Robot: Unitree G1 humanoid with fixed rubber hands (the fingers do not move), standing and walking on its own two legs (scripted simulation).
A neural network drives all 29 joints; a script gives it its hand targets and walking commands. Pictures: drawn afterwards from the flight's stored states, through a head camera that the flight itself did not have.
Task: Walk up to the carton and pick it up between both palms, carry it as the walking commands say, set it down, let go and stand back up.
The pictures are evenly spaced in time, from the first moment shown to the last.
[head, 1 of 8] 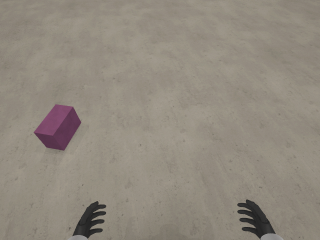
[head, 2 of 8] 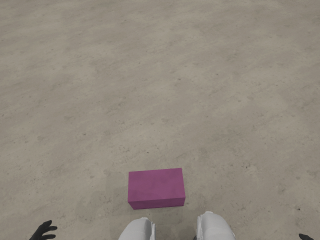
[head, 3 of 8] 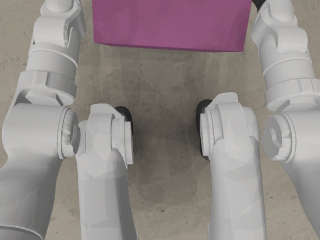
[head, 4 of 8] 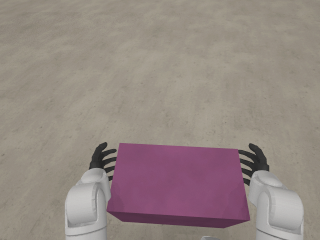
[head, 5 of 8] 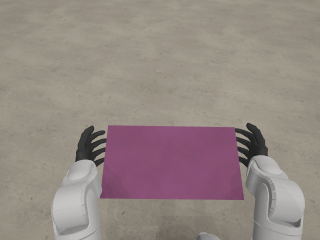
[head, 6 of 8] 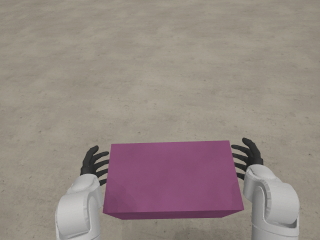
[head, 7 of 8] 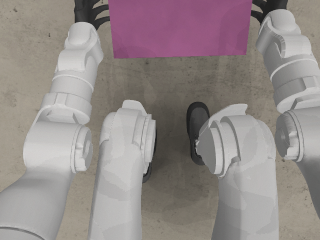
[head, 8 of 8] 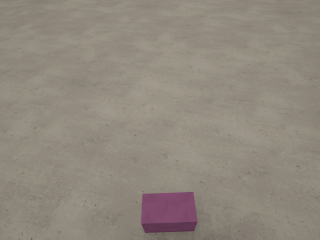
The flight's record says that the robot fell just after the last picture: no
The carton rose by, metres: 0.70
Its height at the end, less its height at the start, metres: +0.00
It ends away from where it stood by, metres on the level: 1.40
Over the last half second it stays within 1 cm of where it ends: yes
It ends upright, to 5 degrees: yes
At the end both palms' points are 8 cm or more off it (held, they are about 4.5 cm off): yes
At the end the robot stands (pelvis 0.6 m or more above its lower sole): yes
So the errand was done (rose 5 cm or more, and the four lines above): yes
